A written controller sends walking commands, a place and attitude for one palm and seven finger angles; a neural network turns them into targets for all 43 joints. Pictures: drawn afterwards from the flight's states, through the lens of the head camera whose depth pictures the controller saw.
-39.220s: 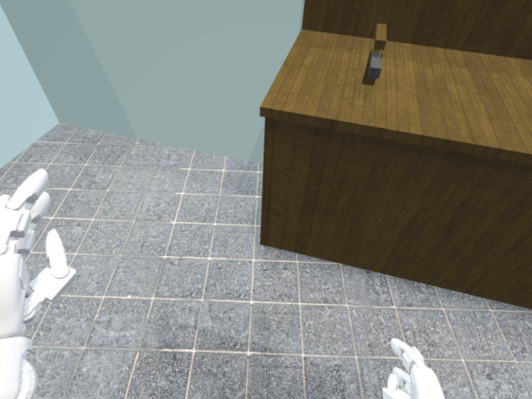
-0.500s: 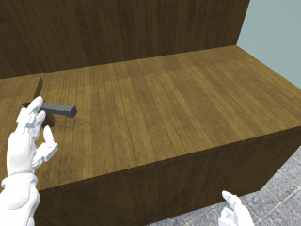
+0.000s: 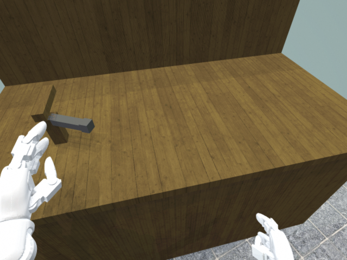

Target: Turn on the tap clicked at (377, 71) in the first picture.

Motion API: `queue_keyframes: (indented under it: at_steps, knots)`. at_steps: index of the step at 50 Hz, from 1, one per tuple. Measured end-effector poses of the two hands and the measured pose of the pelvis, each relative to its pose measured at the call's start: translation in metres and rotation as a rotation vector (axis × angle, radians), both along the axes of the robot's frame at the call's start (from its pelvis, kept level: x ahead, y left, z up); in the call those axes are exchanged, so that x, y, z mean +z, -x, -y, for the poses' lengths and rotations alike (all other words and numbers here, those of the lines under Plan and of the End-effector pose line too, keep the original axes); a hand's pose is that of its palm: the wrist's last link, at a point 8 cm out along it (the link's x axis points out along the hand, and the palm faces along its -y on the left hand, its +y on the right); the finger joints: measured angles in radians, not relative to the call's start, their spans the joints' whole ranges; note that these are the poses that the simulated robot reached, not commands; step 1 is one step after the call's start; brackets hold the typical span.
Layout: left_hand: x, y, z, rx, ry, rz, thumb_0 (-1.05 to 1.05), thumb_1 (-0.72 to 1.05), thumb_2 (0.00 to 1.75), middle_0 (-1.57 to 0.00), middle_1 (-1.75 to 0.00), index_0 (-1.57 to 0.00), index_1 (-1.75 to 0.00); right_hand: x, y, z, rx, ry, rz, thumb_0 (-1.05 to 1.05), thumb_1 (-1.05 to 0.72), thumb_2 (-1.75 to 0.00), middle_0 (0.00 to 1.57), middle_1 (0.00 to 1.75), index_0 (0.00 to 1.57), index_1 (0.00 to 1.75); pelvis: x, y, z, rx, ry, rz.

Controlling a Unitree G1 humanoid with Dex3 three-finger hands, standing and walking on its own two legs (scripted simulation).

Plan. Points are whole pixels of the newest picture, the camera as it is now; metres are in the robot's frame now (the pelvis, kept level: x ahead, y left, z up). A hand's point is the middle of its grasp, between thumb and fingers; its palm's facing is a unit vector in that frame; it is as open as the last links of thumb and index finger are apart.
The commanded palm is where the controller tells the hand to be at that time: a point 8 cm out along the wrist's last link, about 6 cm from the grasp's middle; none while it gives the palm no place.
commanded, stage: draw the hand back beside the body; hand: left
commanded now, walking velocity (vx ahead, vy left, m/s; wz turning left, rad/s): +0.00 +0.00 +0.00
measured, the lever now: (86, 125) +0.41 +0.30 +0.09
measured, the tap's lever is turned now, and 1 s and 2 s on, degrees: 62 62 62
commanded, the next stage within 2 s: step back with the hand held close in 0.12 s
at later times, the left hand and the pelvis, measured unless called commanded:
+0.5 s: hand (64, 179) +0.20 +0.23 +0.15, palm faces +0.33 -0.85 -0.41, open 7.4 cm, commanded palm +0.15 +0.28 +0.17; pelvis -0.02 +0.00 +0.00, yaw -1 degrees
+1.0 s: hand (28, 216) +0.13 +0.26 +0.15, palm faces +0.39 -0.81 -0.44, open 7.4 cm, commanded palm +0.07 +0.30 +0.17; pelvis -0.08 +0.02 -0.02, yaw +1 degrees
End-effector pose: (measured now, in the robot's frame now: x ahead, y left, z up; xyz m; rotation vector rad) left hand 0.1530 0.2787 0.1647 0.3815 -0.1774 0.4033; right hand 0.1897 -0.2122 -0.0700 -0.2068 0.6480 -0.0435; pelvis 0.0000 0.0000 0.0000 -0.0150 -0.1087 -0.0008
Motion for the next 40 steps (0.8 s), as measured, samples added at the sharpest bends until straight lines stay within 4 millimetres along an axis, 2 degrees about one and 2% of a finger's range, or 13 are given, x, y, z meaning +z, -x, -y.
queue_keyframes:
  at_steps: [12, 18, 22, 26, 29, 40]
  knots:
    - [0.000, -0.009, 0.005, -0.018, 0.005, -0.001, 0.02, 0.89, 0.90, -0.21, -0.30, -0.21, -0.30, -0.002, 0.001, 0.000, -0.005, -0.007, -0.007, 0.02, -0.90, -0.90, 0.20, 0.30, 0.20, 0.30, 0.000, -0.004, 0.001, -0.001, -0.002, -0.006]
    - [0.024, -0.017, -0.004, -0.019, -0.078, 0.077, 0.02, 0.89, 0.90, -0.21, -0.30, -0.21, -0.30, -0.003, 0.003, 0.003, -0.011, 0.006, -0.032, 0.02, -0.90, -0.90, 0.20, 0.30, 0.20, 0.30, 0.000, 0.002, 0.002, -0.001, 0.001, -0.042]
    - [0.019, -0.018, -0.002, -0.044, -0.094, 0.035, 0.01, 0.89, 0.90, -0.21, -0.30, -0.21, -0.30, -0.005, 0.012, 0.007, -0.036, 0.008, -0.057, 0.02, -0.90, -0.90, 0.20, 0.30, 0.20, 0.30, -0.001, 0.011, 0.000, -0.011, -0.005, -0.077]
    - [-0.001, -0.009, 0.007, -0.089, -0.078, -0.075, 0.01, 0.89, 0.90, -0.21, -0.30, -0.21, -0.30, -0.010, 0.026, 0.013, -0.077, 0.010, -0.084, 0.01, -0.90, -0.90, 0.20, 0.30, 0.20, 0.30, -0.002, 0.018, -0.004, -0.017, -0.012, -0.099]
    - [-0.009, 0.004, 0.008, -0.105, -0.080, -0.115, 0.01, 0.89, 0.90, -0.21, -0.30, -0.21, -0.30, -0.012, 0.039, 0.016, -0.098, 0.021, -0.105, 0.01, -0.90, -0.90, 0.20, 0.30, 0.20, 0.30, -0.004, 0.026, -0.004, -0.015, -0.014, -0.106]
    - [0.003, 0.043, -0.008, -0.048, -0.128, 0.014, 0.02, 0.89, 0.90, -0.21, -0.30, -0.21, -0.30, -0.019, 0.080, 0.015, -0.091, 0.059, -0.114, 0.02, -0.90, -0.90, 0.20, 0.30, 0.20, 0.30, -0.014, 0.062, -0.008, 0.000, 0.005, -0.116]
